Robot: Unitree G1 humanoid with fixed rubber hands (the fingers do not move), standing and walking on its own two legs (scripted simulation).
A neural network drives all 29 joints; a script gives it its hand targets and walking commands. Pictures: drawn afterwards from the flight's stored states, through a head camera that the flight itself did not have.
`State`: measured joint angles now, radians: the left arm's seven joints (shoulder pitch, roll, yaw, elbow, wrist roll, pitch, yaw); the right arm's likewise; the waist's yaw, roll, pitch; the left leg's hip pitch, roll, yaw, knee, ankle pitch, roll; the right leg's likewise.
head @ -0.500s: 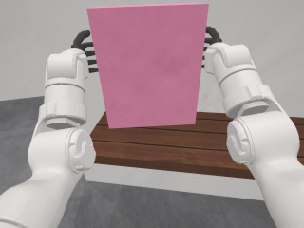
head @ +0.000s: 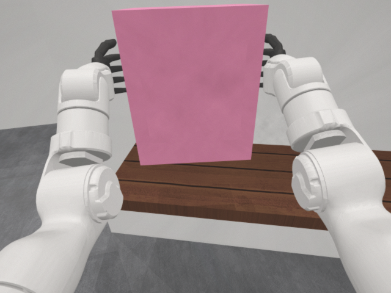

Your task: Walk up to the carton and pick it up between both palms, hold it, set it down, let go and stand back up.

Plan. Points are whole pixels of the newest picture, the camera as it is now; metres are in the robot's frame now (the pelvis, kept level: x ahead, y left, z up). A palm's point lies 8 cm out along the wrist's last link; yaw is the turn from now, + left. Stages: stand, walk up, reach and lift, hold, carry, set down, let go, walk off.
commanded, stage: hold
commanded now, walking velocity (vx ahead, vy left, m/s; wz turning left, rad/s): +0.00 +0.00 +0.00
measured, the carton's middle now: (191, 83) +0.43 -0.01 +0.32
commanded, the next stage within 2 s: set down in 0.76 s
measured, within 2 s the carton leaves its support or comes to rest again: neither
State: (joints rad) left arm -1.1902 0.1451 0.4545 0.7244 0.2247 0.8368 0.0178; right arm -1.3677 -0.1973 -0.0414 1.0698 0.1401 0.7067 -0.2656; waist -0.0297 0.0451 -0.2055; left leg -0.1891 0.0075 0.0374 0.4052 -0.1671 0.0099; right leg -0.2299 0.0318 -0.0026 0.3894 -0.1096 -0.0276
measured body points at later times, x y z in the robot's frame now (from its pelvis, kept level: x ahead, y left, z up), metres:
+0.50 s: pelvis +0.00 +0.00 +0.00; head -0.10 -0.02 +0.44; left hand +0.38 +0.16 +0.35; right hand +0.39 -0.16 +0.35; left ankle +0.04 +0.12 -0.74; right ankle +0.07 -0.09 -0.74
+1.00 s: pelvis +0.01 +0.00 +0.00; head -0.09 -0.02 +0.44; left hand +0.39 +0.15 +0.36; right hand +0.39 -0.16 +0.37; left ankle +0.04 +0.12 -0.74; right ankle +0.07 -0.09 -0.74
